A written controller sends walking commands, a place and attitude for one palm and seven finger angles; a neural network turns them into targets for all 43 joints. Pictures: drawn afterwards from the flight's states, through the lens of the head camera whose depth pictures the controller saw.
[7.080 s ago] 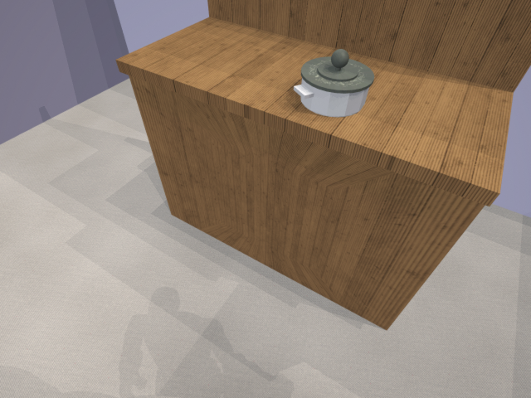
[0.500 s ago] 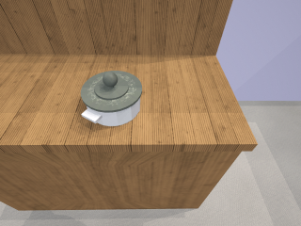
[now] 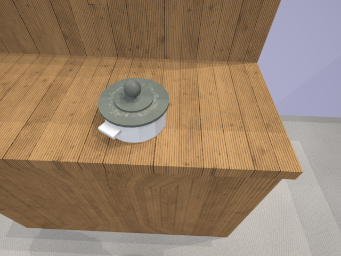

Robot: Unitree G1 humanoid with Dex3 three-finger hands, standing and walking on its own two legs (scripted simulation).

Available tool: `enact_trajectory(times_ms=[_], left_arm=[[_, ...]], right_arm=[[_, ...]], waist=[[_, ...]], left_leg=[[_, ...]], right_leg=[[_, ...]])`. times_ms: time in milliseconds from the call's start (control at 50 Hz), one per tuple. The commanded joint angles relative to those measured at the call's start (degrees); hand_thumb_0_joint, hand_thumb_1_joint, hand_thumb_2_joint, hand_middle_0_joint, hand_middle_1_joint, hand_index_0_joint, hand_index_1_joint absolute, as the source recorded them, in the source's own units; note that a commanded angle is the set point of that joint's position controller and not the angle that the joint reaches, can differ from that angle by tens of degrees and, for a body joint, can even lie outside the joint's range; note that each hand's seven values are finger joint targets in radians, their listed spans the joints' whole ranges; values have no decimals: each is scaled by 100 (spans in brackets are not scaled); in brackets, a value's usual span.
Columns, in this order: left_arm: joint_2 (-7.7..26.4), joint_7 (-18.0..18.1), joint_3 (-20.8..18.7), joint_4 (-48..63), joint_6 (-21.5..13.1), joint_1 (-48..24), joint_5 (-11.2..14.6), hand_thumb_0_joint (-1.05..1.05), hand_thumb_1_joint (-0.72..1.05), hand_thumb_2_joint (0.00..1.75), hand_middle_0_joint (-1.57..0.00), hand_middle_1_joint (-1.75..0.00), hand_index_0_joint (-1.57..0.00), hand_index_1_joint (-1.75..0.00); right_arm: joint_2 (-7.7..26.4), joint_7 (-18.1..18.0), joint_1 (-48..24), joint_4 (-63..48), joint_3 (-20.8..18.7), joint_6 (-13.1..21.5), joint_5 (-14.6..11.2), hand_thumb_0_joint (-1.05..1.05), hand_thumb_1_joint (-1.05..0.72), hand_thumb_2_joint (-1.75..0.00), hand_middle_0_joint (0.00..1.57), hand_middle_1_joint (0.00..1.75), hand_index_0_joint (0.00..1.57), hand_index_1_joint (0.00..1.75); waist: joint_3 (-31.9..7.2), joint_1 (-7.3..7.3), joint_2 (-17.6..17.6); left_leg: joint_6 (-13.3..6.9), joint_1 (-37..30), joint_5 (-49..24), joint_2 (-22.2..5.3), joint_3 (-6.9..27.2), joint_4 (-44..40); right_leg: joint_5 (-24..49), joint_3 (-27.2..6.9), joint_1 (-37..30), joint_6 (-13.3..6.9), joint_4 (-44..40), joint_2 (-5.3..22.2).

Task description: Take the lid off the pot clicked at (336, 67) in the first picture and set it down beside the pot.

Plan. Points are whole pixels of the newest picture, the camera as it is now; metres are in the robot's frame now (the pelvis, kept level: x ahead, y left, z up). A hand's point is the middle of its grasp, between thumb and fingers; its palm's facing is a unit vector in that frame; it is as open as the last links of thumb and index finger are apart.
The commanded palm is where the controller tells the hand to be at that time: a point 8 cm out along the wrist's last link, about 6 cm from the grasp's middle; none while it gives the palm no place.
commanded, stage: look again from close up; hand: left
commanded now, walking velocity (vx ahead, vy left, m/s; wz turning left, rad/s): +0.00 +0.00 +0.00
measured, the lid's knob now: (132, 88) +0.47 +0.13 +0.14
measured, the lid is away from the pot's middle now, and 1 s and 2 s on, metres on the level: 0.00 0.00 0.00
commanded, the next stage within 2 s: shuffle to correct the standing spot in 1.28 s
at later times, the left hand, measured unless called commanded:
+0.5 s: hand out of the picture +0.03 +0.23 -0.17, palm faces +0.01 -0.97 -0.24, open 7.4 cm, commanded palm none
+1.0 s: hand out of the picture -0.02 +0.25 -0.18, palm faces -0.01 -0.98 -0.21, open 7.4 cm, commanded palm none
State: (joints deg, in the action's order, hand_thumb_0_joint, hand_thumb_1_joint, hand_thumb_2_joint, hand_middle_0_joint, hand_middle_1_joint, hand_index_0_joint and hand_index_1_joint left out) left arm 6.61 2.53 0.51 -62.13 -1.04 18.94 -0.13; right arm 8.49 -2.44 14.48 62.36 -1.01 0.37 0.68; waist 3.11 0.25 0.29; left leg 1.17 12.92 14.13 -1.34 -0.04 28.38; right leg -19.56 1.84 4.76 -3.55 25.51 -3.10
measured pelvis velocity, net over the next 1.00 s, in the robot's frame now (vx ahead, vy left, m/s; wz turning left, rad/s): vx -0.02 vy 0.07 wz -0.02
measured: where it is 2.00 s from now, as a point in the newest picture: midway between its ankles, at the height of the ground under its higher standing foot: outside the picture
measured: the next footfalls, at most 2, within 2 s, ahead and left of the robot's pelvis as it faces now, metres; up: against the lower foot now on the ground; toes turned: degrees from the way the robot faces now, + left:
none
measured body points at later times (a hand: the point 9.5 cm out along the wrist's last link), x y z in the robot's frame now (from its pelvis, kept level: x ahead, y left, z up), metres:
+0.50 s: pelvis -0.02 +0.05 +0.00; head +0.00 +0.03 +0.45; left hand +0.03 +0.28 -0.15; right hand +0.03 -0.19 -0.16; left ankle +0.01 +0.13 -0.74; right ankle -0.06 -0.08 -0.74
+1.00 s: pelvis -0.02 +0.07 +0.00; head +0.01 +0.07 +0.45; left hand -0.02 +0.30 -0.16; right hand +0.00 -0.16 -0.16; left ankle +0.01 +0.13 -0.74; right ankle -0.06 -0.08 -0.74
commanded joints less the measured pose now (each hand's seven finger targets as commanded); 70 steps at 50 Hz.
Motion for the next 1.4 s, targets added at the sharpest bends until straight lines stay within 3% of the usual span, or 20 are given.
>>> enact_trajectory(times_ms=[0,60,120,180,220,320,420,600,680,800,840,900,1080,1200,1320,1380], left_arm=[[869,87,-183,316,-119,256,8,0,90,90,-20,-30,-20,-30],[754,100,-180,373,-93,131,-8,0,90,90,-20,-30,-20,-30],[782,95,-193,443,-55,5,-13,0,90,90,-20,-30,-20,-30],[794,98,-178,500,-68,4,-23,0,90,90,-20,-30,-20,-30],[834,88,-197,567,-26,-104,-21,0,90,90,-20,-30,-20,-30],[902,74,-198,649,-6,-105,-31,0,90,90,-20,-30,-20,-30],[939,65,-192,678,26,-124,-39,0,90,90,-20,-30,-20,-30],[977,45,-163,600,54,-78,-49,0,90,90,-20,-30,-20,-30],[922,42,-142,519,60,-13,-57,0,90,90,-20,-30,-20,-30],[915,34,-129,431,70,66,-57,0,90,90,-20,-30,-20,-30],[874,39,-129,404,85,95,-70,0,90,90,-20,-30,-20,-30],[896,33,-126,376,84,142,-73,0,90,90,-20,-30,-20,-30],[852,35,-108,278,78,264,-78,0,90,90,-20,-30,-20,-30],[875,31,-102,258,68,269,-79,0,90,90,-20,-30,-20,-30],[823,31,-98,234,76,307,-82,0,90,90,-20,-30,-20,-30],[783,26,-82,212,54,336,-79,0,90,90,-20,-30,-20,-30]], right_arm=[[366,19,157,-517,-122,28,16,0,-90,-90,20,30,20,30],[477,34,85,-584,-141,-18,22,0,-90,-90,20,30,20,30],[552,61,28,-619,-140,-39,38,0,-90,-90,20,30,20,30],[600,87,-34,-620,-140,-24,43,0,-90,-90,20,30,20,30],[679,90,-50,-653,-139,-18,58,0,-90,-90,20,30,20,30],[755,112,-148,-693,-125,-2,60,0,-90,-90,20,30,20,30],[800,119,-145,-675,-107,13,55,0,-90,-90,20,30,20,30],[792,125,-48,-620,-91,22,26,0,-90,-90,20,30,20,30],[778,121,-22,-558,-91,20,20,0,-90,-90,20,30,20,30],[773,118,33,-529,-97,26,0,0,-90,-90,20,30,20,30],[782,119,23,-509,-100,11,5,0,-90,-90,20,30,20,30],[761,119,72,-495,-104,29,-10,0,-90,-90,20,30,20,30],[723,125,114,-451,-104,10,-15,0,-90,-90,20,30,20,30],[701,128,163,-433,-97,22,-26,0,-90,-90,20,30,20,30],[693,133,172,-407,-103,-3,-19,0,-90,-90,20,30,20,30],[638,130,278,-355,-91,22,-12,0,-90,-90,20,30,20,30]], waist=[[-411,47,-365],[-19,74,48],[164,62,93],[162,46,258],[116,31,-12],[-14,-29,46],[-45,-46,-133],[-77,-50,-113],[-46,-27,-260],[-91,-52,-113],[-4,-41,-189],[-107,-64,-154],[14,-49,-155],[-7,-57,-58],[212,-58,-94],[13,-15,-130]], left_leg=[[-252,-398,-1433,-232,273,308],[-261,-170,-1063,-220,272,315],[-267,-141,-874,-211,318,216],[-292,-164,-901,-219,373,113],[-324,-219,-915,-265,446,-14],[-381,-237,-944,-309,554,-155],[-435,-249,-944,-367,636,-331],[-467,-297,-838,-396,671,-502],[-473,-334,-678,-405,682,-597],[-501,-372,-740,-447,713,-644],[-491,-311,-429,-453,732,-749],[-519,-363,-657,-490,772,-784],[-494,-324,-286,-435,770,-874],[-502,-304,-522,-447,723,-816],[-480,-145,-58,-418,736,-901],[-478,-313,-102,-443,749,-948]], right_leg=[[2981,-870,444,-8,-294,1040],[2500,-838,674,-43,-361,980],[1827,-789,894,-31,-380,942],[1684,-810,918,23,-344,923],[1375,-679,944,43,-209,855],[1132,-638,869,104,-155,822],[903,-571,848,149,-89,775],[831,-532,801,182,-132,800],[722,-537,884,200,-140,806],[760,-446,821,231,-174,808],[577,-476,891,231,-190,801],[707,-394,789,249,-176,794],[584,-475,897,238,-282,843],[783,-438,806,237,-299,855],[527,-488,940,225,-360,855],[565,-477,903,240,-340,817]])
